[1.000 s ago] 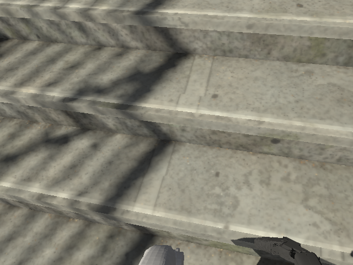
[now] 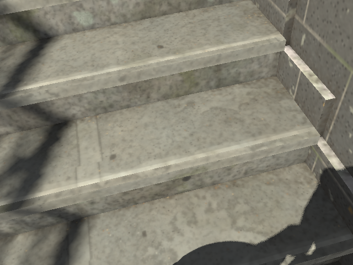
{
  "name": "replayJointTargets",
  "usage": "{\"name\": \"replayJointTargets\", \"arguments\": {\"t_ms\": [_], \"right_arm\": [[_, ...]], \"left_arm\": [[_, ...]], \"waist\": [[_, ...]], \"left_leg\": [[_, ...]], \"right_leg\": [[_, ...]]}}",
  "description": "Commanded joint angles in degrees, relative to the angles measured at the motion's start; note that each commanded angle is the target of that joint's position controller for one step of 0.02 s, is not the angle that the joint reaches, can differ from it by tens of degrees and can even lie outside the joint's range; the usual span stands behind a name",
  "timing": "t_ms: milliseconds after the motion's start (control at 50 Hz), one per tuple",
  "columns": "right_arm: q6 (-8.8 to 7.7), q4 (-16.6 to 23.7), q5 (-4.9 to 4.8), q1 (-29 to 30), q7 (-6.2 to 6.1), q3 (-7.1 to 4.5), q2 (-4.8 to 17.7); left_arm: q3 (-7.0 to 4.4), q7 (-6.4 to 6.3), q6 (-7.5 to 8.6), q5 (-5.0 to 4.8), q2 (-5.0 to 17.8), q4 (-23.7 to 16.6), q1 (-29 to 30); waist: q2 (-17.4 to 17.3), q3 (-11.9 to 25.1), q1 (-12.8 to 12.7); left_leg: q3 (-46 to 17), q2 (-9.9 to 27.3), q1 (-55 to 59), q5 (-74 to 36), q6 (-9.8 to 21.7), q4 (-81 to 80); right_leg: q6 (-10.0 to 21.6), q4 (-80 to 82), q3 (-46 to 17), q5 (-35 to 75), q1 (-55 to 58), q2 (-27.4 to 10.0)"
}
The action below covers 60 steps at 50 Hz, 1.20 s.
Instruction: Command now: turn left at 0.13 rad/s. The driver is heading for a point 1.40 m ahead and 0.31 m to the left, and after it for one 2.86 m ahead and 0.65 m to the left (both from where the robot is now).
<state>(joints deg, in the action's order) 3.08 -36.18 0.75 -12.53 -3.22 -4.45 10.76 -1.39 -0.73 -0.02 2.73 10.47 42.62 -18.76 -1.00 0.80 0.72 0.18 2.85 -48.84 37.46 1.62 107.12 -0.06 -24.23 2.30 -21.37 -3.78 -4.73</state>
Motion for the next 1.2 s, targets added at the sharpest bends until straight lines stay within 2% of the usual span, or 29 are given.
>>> {"name": "replayJointTargets", "arguments": {"t_ms": [20,40,80,120,160,200,220,260,280,300,320,360,400,480,520,580,680,740,780,800,820,840,860,880,940,1020,1080,1160,1200], "right_arm": [[-1.27,10.1,0.91,14.6,1.35,2.42,-2.1],[-0.46,12.0,0.30,15.0,1.33,2.07,-1.0],[0.48,11.9,1.10,14.3,1.32,1.61,-0.3],[0.89,12.5,1.47,14.1,1.71,2.53,-1.5],[1.71,13.9,1.27,16.4,2.19,3.60,-3.5],[1.77,9.7,0.20,6.1,1.38,3.58,-3.5],[1.54,8.5,-0.67,2.4,0.86,2.94,-0.9],[1.03,7.8,0.19,-3.1,1.07,1.86,3.1],[1.34,7.0,0.43,-5.1,1.06,0.15,7.5],[1.66,8.8,0.15,-2.0,-0.30,-2.16,13.7],[1.42,10.2,0.33,4.4,-0.44,-2.20,12.5],[0.14,7.0,0.48,8.8,-0.58,-0.13,5.4],[-1.21,4.6,0.25,10.7,-0.15,1.36,1.4],[-3.15,1.0,0.62,5.2,0.55,1.37,4.0],[-3.98,1.2,-0.40,3.8,0.49,0.94,5.0],[-3.40,2.6,0.54,1.6,-1.03,-0.57,8.2],[-2.91,5.4,2.55,4.7,-1.27,-0.21,5.2],[-2.92,4.4,2.31,3.2,-0.02,-0.57,6.4],[-3.08,3.7,0.99,1.9,-0.14,-0.66,6.2],[-3.10,4.3,0.10,3.6,0.31,-0.44,4.9],[-3.55,4.5,-0.97,1.9,0.86,0.39,1.0],[-3.12,3.8,-0.86,-3.0,1.20,0.02,1.1],[-2.24,1.2,1.20,-4.2,1.05,-1.02,5.0],[-1.33,-0.3,1.51,-2.2,0.99,-1.09,4.3],[0.17,-1.8,0.77,-1.6,1.87,-0.33,1.9],[-0.25,-2.0,-1.07,2.3,2.60,1.12,-0.2],[-1.35,-3.5,-0.17,-0.2,1.94,1.19,0.1],[-3.12,-3.3,0.15,-1.1,1.29,1.19,1.5],[-3.60,-3.8,-0.05,-2.2,0.96,1.61,0.3]], "left_arm": [[-2.93,-3.25,-0.45,-0.01,11.5,-2.8,-4.2],[-2.48,-4.20,-0.02,-0.48,10.0,-3.9,-1.9],[-2.14,-4.97,1.50,-0.79,8.8,-2.4,-3.8],[-2.39,-4.85,1.87,-1.12,9.0,-0.6,-5.4],[-2.49,-5.11,1.41,-1.67,8.4,0.4,-6.5],[-2.77,-4.83,1.41,-1.32,10.9,-1.9,1.1],[-3.67,-4.37,1.39,-2.48,14.5,-2.9,2.0],[-3.88,-2.13,1.59,-4.16,16.5,-3.6,3.2],[-3.74,-0.87,1.22,-3.92,15.4,-7.5,8.3],[-2.96,0.71,0.67,-1.32,11.0,-12.5,15.9],[-1.31,1.18,0.71,1.29,4.4,-13.6,12.4],[-0.52,0.19,-0.37,1.03,1.6,-14.4,8.8],[0.15,-1.17,-0.87,1.69,1.5,-12.4,4.0],[1.24,-1.35,-1.66,0.75,-1.3,-14.3,7.5],[0.80,-1.89,-2.26,1.01,0.5,-15.1,11.6],[1.43,-1.85,-2.83,-0.19,1.3,-18.3,18.0],[0.50,-3.00,-1.64,-2.56,1.8,-12.5,12.0],[0.07,-3.70,-0.97,-2.33,1.6,-11.8,8.2],[-0.39,-4.06,-0.42,-3.45,2.0,-9.3,3.9],[-0.70,-4.83,-0.04,-2.02,2.5,-7.8,1.5],[-1.37,-5.21,0.25,-0.17,5.8,-8.7,3.3],[-1.75,-4.90,-0.29,-1.04,8.0,-10.0,7.3],[-1.40,-4.32,-0.06,-1.45,4.3,-10.3,6.2],[0.28,-3.52,0.27,-1.93,-0.6,-10.5,8.0],[-0.23,-3.96,1.44,-1.74,1.7,-8.4,8.3],[-0.96,-4.03,2.02,-2.22,3.1,-6.3,4.0],[-2.08,-3.59,2.23,-2.62,4.5,-5.3,2.6],[-1.32,-2.01,2.49,-2.86,0.6,-4.7,3.3],[-1.45,-2.21,2.42,-2.45,1.0,-3.0,2.4]], "waist": [[13.2,-4.9,-2.7],[16.0,-6.5,-1.4],[7.6,-6.9,-1.1],[4.0,-4.0,-0.5],[5.6,-1.6,-1.6],[8.9,5.6,2.5],[11.1,9.6,3.1],[13.1,16.0,5.8],[5.0,14.3,8.5],[-17.0,16.9,9.3],[-10.8,14.2,3.9],[-0.1,-1.6,-2.7],[1.5,-5.9,-5.6],[-5.3,-1.2,-3.8],[-3.1,-0.1,-1.7],[-3.8,1.6,1.7],[-11.3,6.5,3.1],[-5.6,6.3,0.0],[-5.6,4.7,-2.2],[-2.7,4.3,-3.3],[8.0,5.2,-2.3],[17.8,4.3,1.1],[14.1,7.0,-0.3],[7.8,4.9,-0.4],[6.2,0.2,1.0],[9.3,0.6,-2.4],[9.5,1.8,-1.1],[-2.6,0.9,-0.8],[-3.4,-0.4,-0.6]], "left_leg": [[-1.8,-1.7,-25.8,0.7,0.0,10.6],[-5.4,-0.8,-24.6,2.6,-0.1,9.3],[-6.9,-2.3,-26.5,3.6,1.8,6.6],[-1.5,-1.5,-23.5,2.1,3.1,-4.2],[5.2,-0.2,-14.4,0.4,3.3,-17.9],[10.6,-4.2,6.7,3.5,5.0,-24.1],[11.7,-6.3,14.3,3.7,5.6,-28.2],[5.6,-10.2,28.3,-3.2,8.0,-43.8],[-11.7,-5.5,33.8,-2.4,13.0,-56.4],[-47.3,6.5,34.2,0.5,21.3,-79.2],[-52.9,8.5,27.1,-3.2,20.8,-84.0],[-40.1,5.9,11.8,1.7,14.8,-78.1],[-27.1,0.2,5.5,-1.9,12.2,-72.7],[-19.8,-2.1,18.0,-15.5,11.4,-70.9],[-22.1,-1.9,20.8,-21.0,12.4,-71.8],[-29.5,0.7,31.0,-26.1,11.3,-79.6],[-25.4,3.4,34.5,-43.5,11.5,-79.5],[-25.2,4.8,34.6,-62.7,10.8,-77.5],[-23.1,2.5,36.6,-63.3,7.9,-75.9],[-19.5,-0.4,34.4,-58.5,5.9,-70.3],[-13.5,-5.2,25.0,-37.7,2.2,-59.3],[-6.2,-12.2,16.1,-6.2,-1.0,-53.9],[-6.0,-8.3,19.1,-1.9,-2.6,-45.8],[-7.0,-6.1,19.9,-6.4,-3.7,-42.7],[-3.4,-4.2,20.3,-12.6,-4.9,-49.1],[1.5,-5.4,23.2,-11.5,-2.4,-73.5],[2.0,-4.5,33.2,-25.0,-1.2,-83.8],[-4.9,2.0,35.7,-34.2,0.1,-81.9],[-5.2,2.3,35.1,-36.3,0.4,-83.1]], "right_leg": [[17.6,5.9,-9.2,56.3,9.2,-18.1],[19.5,11.2,-14.2,42.2,5.1,-21.8],[18.0,12.3,-11.3,39.6,10.2,-20.9],[13.4,13.1,-3.5,42.7,14.0,-16.4],[11.5,15.7,1.4,47.7,13.3,-13.0],[9.7,7.1,9.9,87.1,7.0,-11.0],[9.4,2.4,9.1,100.6,5.9,-11.7],[7.9,-14.8,9.1,104.9,3.8,-10.3],[4.1,-30.6,8.3,80.4,-12.7,-4.3],[1.9,-59.6,3.4,10.8,-29.2,10.4],[2.3,-76.6,-11.6,4.3,-33.8,8.5],[1.8,-79.7,-10.1,8.6,-38.6,5.8],[1.7,-80.9,-6.8,13.7,-38.6,6.1],[0.4,-79.1,-6.3,17.3,-46.5,5.0],[-0.8,-78.5,-5.7,18.0,-47.4,4.7],[-3.3,-57.5,-2.5,5.4,-47.4,4.2],[-0.2,-38.6,-0.8,2.5,-31.2,4.1],[0.7,-25.2,-1.5,-2.6,-20.1,4.2],[1.0,-6.3,-0.6,3.5,-13.0,5.0],[1.6,2.1,-2.1,11.2,-7.6,4.1],[3.8,6.5,-12.7,19.3,-0.1,-5.6],[11.7,5.9,-23.9,38.3,0.7,-14.7],[17.3,5.7,-25.9,29.6,-4.5,-17.0],[16.8,6.7,-23.6,19.7,-7.9,-13.4],[13.1,9.2,-17.1,4.5,-8.7,-7.3],[10.9,6.8,-12.3,14.8,0.4,-4.1],[9.5,4.4,-10.9,20.9,-3.9,-4.7],[6.0,6.5,-6.5,8.3,-9.2,-0.7],[5.4,6.1,-5.6,11.5,-7.3,-0.4]]}}
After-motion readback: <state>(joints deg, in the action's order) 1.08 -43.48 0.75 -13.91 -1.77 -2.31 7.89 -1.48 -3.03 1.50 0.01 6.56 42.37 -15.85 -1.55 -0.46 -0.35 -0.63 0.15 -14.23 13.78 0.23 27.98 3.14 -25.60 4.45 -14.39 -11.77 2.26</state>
